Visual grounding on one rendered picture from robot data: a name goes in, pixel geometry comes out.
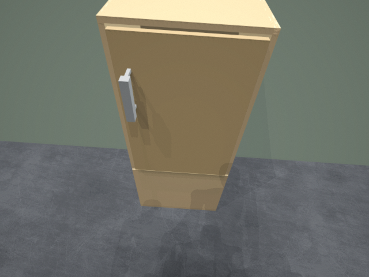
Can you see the cupboard door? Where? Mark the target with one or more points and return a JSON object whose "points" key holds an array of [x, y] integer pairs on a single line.
{"points": [[192, 91]]}

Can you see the handle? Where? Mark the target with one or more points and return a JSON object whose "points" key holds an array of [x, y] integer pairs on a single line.
{"points": [[127, 96]]}

